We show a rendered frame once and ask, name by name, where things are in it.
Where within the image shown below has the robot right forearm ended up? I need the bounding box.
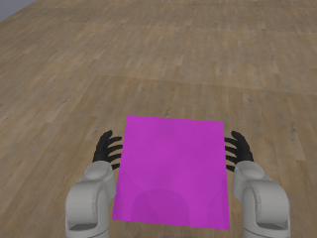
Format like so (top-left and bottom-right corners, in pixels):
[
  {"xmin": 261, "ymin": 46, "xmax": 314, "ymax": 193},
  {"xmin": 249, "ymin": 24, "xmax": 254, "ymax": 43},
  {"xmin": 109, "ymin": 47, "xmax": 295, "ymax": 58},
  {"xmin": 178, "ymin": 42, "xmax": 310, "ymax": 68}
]
[{"xmin": 232, "ymin": 161, "xmax": 291, "ymax": 238}]

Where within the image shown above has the right robot hand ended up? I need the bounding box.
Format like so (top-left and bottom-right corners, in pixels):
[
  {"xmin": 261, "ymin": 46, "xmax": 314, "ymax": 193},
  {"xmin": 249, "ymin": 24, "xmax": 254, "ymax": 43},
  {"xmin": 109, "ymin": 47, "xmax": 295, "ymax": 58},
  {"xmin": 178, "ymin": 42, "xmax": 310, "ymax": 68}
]
[{"xmin": 224, "ymin": 131, "xmax": 254, "ymax": 172}]

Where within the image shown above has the left robot hand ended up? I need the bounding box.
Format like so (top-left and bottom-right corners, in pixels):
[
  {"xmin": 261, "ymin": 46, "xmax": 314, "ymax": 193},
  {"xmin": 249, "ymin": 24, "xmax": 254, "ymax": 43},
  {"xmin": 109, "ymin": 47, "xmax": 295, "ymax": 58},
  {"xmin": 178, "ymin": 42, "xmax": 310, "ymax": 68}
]
[{"xmin": 92, "ymin": 130, "xmax": 123, "ymax": 171}]

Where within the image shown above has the robot left forearm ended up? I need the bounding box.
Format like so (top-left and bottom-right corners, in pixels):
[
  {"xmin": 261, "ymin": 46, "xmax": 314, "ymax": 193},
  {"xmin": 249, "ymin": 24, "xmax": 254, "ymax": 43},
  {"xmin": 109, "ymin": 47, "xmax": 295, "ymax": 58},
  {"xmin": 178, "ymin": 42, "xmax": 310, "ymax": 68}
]
[{"xmin": 64, "ymin": 161, "xmax": 117, "ymax": 238}]

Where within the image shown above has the carton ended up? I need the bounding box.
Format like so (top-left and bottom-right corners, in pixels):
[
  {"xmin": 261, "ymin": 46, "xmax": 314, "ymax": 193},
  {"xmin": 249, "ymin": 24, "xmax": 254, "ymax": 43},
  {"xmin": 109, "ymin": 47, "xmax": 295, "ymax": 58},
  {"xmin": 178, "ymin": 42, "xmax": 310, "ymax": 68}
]
[{"xmin": 112, "ymin": 115, "xmax": 230, "ymax": 230}]

